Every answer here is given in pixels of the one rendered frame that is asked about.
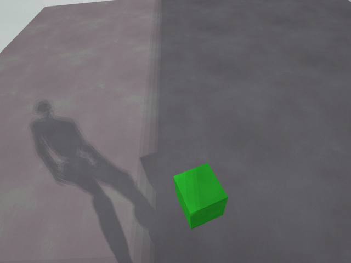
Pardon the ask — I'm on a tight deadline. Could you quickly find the carton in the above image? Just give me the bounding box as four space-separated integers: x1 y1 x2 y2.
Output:
174 163 228 229

